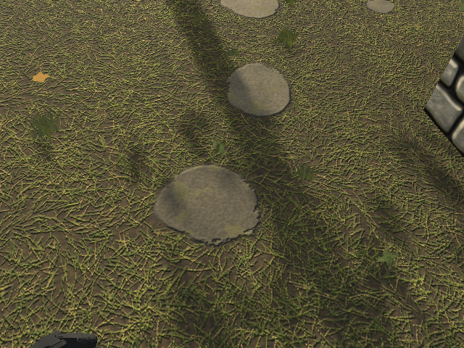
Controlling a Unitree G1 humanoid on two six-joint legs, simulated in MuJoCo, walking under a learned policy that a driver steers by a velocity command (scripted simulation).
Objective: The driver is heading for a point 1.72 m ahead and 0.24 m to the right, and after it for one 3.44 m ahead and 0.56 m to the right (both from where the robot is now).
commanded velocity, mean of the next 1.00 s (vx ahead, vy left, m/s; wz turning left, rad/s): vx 0.95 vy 0.00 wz -0.17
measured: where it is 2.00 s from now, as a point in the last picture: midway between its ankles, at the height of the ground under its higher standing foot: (255, 88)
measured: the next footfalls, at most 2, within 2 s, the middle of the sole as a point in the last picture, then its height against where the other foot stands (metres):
right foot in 0.14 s outside the picture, level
left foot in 0.56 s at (138, 299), level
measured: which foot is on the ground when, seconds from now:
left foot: down 0.00-0.16, up 0.18-0.54, down 0.56-1.00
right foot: up 0.00-0.12, down 0.14-0.56, up 0.58-1.00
